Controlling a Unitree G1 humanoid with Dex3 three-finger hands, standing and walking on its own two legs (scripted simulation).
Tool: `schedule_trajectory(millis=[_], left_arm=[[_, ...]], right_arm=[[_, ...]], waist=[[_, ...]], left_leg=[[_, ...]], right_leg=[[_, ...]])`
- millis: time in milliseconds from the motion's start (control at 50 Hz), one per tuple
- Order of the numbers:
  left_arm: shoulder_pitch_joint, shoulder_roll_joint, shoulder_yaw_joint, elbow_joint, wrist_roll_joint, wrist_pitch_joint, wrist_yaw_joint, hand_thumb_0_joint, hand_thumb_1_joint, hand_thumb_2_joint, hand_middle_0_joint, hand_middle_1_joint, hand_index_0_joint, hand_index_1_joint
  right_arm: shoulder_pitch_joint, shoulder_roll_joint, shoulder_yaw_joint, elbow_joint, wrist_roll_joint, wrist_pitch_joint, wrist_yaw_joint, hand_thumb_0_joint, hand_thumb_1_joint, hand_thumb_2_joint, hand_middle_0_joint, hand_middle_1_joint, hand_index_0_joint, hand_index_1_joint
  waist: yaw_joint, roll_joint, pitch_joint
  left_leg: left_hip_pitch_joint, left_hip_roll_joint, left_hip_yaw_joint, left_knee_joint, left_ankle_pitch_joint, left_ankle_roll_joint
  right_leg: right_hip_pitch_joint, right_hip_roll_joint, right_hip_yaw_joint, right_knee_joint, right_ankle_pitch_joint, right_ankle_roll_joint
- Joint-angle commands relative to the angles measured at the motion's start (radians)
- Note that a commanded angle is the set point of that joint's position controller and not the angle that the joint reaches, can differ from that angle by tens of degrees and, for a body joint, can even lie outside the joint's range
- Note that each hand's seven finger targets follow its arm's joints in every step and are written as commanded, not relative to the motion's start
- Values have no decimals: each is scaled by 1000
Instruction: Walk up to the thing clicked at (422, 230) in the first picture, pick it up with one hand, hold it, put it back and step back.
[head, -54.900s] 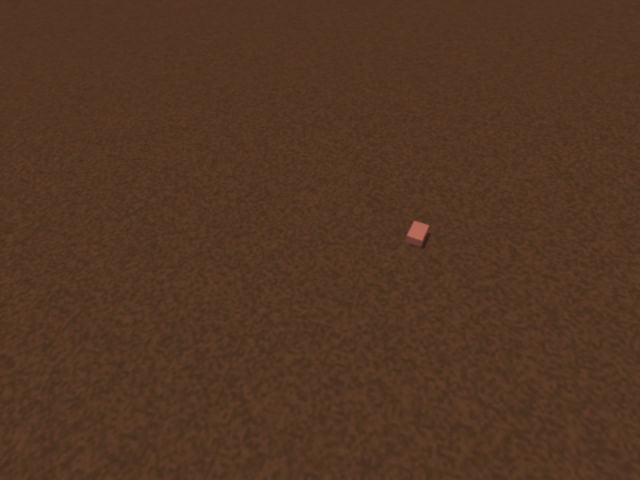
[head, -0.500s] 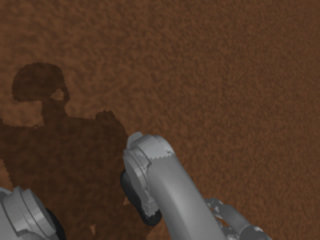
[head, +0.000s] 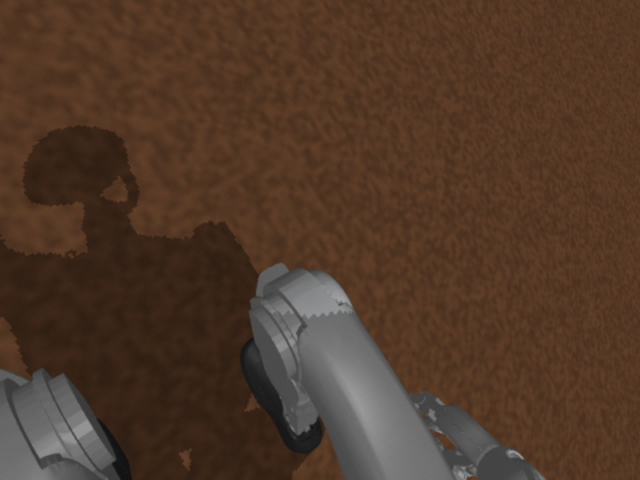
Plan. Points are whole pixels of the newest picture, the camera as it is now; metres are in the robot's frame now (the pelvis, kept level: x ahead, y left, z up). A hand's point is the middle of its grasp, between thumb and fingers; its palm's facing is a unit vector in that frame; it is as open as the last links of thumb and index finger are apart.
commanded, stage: rest palm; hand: left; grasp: from above
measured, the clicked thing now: out of the picture +0.52 +0.40 -0.29
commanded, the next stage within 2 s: go down in 0.14 s
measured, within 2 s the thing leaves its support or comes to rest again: neither
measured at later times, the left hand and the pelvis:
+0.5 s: hand out of the picture +0.49 +0.37 -0.21, palm faces -0.39 -0.11 -0.91, open 11.3 cm; pelvis +0.00 +0.00 +0.00, yaw +0 degrees
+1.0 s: hand out of the picture +0.50 +0.39 -0.15, palm faces -0.49 -0.13 -0.86, open 12.7 cm; pelvis +0.00 +0.00 +0.01, yaw +1 degrees
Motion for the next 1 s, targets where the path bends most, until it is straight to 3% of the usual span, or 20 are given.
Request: schedule_trajectory(millis=[0, 200, 260, 280, 340, 360, 420, 440, 460, 480, 500, 520, 540, 560, 580, 680, 840, 880, 940, 980], left_arm=[[-243, 225, 4, -114, -14, 15, 39, 0, 76, 448, -520, -621, -556, -583], [-237, 239, 15, -118, -29, 19, 34, 0, 76, 446, -512, -633, -550, -591], [-234, 233, 10, -130, -33, 18, 27, 0, -62, 571, -396, -831, -444, -773], [-238, 250, 15, -146, -24, 19, 23, 0, -22, 524, -432, -758, -479, -709], [-267, 270, 35, -211, -26, 24, 7, 0, -129, 624, -350, -880, -395, -827], [-282, 281, 45, -254, -22, 29, 2, 0, -89, 574, -375, -816, -422, -767], [-287, 245, 43, -249, -30, 49, -16, 0, -191, 672, -302, -914, -349, -865], [-286, 239, 37, -261, -26, 58, -27, 0, -147, 623, -322, -861, -367, -813], [-289, 229, 32, -257, -27, 66, -38, 0, -227, 703, -265, -941, -308, -893], [-300, 228, 32, -271, -24, 73, -51, 0, -168, 641, -297, -890, -345, -839], [-302, 217, 27, -267, -27, 80, -65, 0, -248, 721, -247, -970, -291, -919], [-304, 219, 33, -281, -30, 86, -79, 0, -197, 662, -282, -909, -327, -861], [-298, 211, 28, -277, -30, 95, -99, 0, -277, 742, -231, -989, -270, -941], [-307, 212, 24, -303, -27, 98, -120, 0, -226, 690, -274, -909, -312, -866], [-311, 203, 22, -309, -30, 101, -143, 0, -306, 770, -214, -989, -248, -946], [-342, 228, 49, -412, -43, 106, -234, 0, -286, 734, -249, -943, -283, -907], [-342, 175, -12, -386, -63, 67, -345, 0, -316, 765, -227, -951, -257, -919], [-328, 164, -18, -370, -82, 40, -360, 0, -310, 761, -227, -945, -258, -913], [-315, 202, -13, -372, -78, -11, -360, 0, -317, 767, -238, -930, -263, -903], [-309, 259, 26, -378, -78, -43, -331, 0, -300, 750, -241, -929, -272, -897]], right_arm=[[160, -338, -101, 9, -5, 3, -18, 0, -912, -903, 199, 300, 199, 300], [159, -337, -100, 2, -5, -6, -21, 0, -912, -903, 199, 300, 199, 300], [162, -335, -104, 0, 2, -7, -22, 0, -934, -903, 200, 300, 200, 300], [163, -339, -102, 4, -3, -4, -22, 0, -915, -900, 200, 300, 200, 300], [164, -336, -112, -5, 5, 4, -19, 0, -936, -905, 200, 300, 200, 300], [171, -338, -118, -7, 6, 5, -19, 0, -917, -901, 199, 300, 199, 300], [191, -334, -132, -4, 11, 15, -16, 0, -935, -904, 200, 300, 200, 300], [192, -329, -135, -3, 13, 17, -15, 0, -916, -901, 200, 300, 200, 300], [194, -328, -141, -1, 15, 21, -15, 0, -934, -904, 200, 300, 200, 300], [202, -328, -144, -1, 14, 28, -14, 0, -913, -899, 200, 300, 200, 300], [205, -326, -146, -6, 16, 33, -13, 0, -934, -904, 200, 300, 200, 300], [212, -319, -151, -11, 19, 37, -11, 0, -916, -901, 199, 300, 199, 300], [219, -322, -159, -10, 23, 41, -13, 0, -936, -904, 200, 300, 200, 300], [222, -318, -161, -10, 24, 48, -13, 0, -917, -901, 199, 300, 199, 300], [230, -318, -163, -14, 27, 54, -13, 0, -935, -904, 200, 300, 200, 300], [259, -322, -186, -36, 40, 97, -20, 0, -919, -902, 199, 300, 199, 300], [272, -300, -166, -47, 50, 167, -45, 0, -913, -900, 199, 300, 199, 300], [267, -302, -159, -55, 48, 183, -54, 0, -911, -899, 199, 300, 199, 300], [246, -305, -138, -65, 39, 203, -68, 0, -912, -899, 200, 300, 200, 300], [232, -312, -126, -70, 34, 218, -72, 0, -911, -898, 200, 300, 200, 300]], waist=[[-65, 638, -654], [-57, 598, -660], [-54, 600, -655], [-49, 614, -671], [-31, 650, -717], [-31, 665, -737], [-38, 656, -714], [-35, 664, -714], [-34, 668, -715], [-35, 675, -722], [-34, 677, -714], [-27, 675, -704], [-26, 648, -689], [-27, 654, -701], [-31, 646, -702], [-8, 650, -744], [-35, 587, -705], [-39, 551, -680], [-30, 555, -684], [-14, 605, -704]], left_leg=[[571, 46, 109, -229, 209, 24], [528, 44, 117, -218, 174, 30], [532, 44, 118, -213, 179, 31], [543, 44, 120, -217, 189, 30], [560, 43, 120, -217, 210, 27], [586, 42, 122, -215, 229, 28], [553, 40, 126, -225, 213, 25], [570, 41, 123, -232, 216, 24], [571, 41, 124, -231, 218, 24], [577, 39, 124, -236, 223, 24], [562, 39, 124, -241, 213, 22], [556, 37, 130, -245, 203, 26], [544, 35, 132, -242, 191, 27], [543, 36, 136, -238, 193, 29], [537, 33, 139, -241, 195, 31], [570, 25, 143, -258, 232, 24], [540, 23, 140, -268, 209, 37], [512, 18, 141, -263, 198, 40], [539, 21, 129, -268, 203, 36], [585, 22, 126, -275, 228, 32]], right_leg=[[301, 18, -115, -208, 321, -88], [328, 17, -101, -222, 310, -82], [321, 16, -99, -223, 310, -82], [338, 17, -98, -223, 319, -81], [330, 14, -95, -215, 327, -87], [332, 12, -97, -216, 343, -86], [311, 10, -98, -221, 332, -90], [298, 10, -99, -219, 329, -92], [283, 11, -99, -218, 325, -93], [280, 8, -101, -220, 326, -93], [279, 8, -99, -218, 317, -97], [282, 7, -94, -227, 313, -96], [263, 5, -94, -233, 298, -97], [274, 7, -86, -236, 299, -97], [278, 5, -84, -240, 300, -96], [276, -4, -79, -254, 301, -105], [258, -6, -70, -269, 276, -100], [256, -8, -71, -278, 264, -101], [261, -8, -78, -269, 254, -101], [266, -10, -80, -262, 270, -100]])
